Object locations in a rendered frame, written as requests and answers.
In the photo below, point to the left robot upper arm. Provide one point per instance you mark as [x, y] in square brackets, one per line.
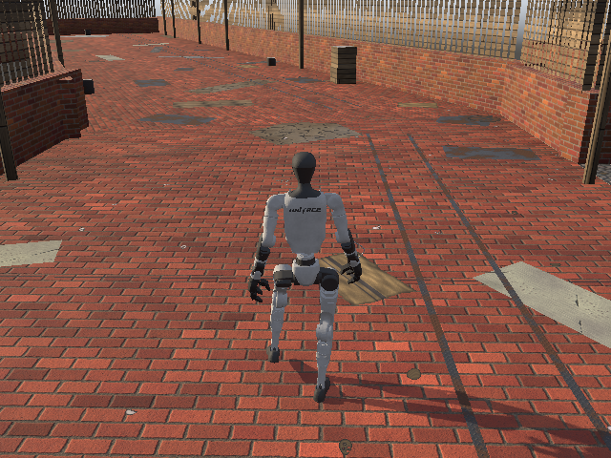
[270, 218]

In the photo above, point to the right robot upper arm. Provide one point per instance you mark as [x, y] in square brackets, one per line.
[335, 203]

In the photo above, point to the robot right thigh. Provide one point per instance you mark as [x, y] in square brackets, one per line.
[329, 285]

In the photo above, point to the robot left foot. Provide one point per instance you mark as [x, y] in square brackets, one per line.
[273, 356]

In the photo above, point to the right robot forearm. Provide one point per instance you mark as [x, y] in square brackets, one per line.
[350, 251]

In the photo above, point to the robot right hand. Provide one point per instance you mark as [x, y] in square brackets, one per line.
[357, 270]

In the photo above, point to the left robot forearm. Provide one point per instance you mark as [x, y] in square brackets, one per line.
[260, 260]

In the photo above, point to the robot left hand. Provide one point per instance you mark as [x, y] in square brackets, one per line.
[254, 289]

